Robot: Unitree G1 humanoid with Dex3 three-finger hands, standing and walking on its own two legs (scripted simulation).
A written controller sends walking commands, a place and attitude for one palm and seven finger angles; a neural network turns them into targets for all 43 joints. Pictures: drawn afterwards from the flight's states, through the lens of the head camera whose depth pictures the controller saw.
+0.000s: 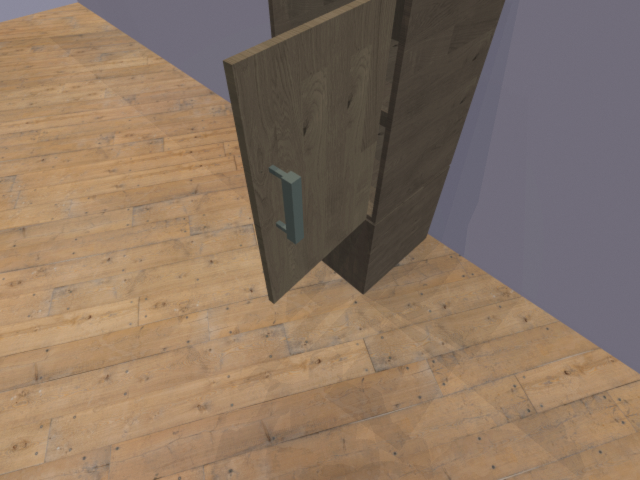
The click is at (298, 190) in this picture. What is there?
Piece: cupboard door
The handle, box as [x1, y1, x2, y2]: [269, 165, 303, 243]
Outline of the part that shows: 272,165 269,167 269,171 279,177 282,182 286,222 284,224 279,220 276,222 276,225 287,233 287,238 296,243 303,237 300,176 291,171 286,173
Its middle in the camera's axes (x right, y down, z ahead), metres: -0.07 -0.06 +0.70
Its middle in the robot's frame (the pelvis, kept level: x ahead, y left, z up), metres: +0.56 +0.10 -0.03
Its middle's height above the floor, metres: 0.75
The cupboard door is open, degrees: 95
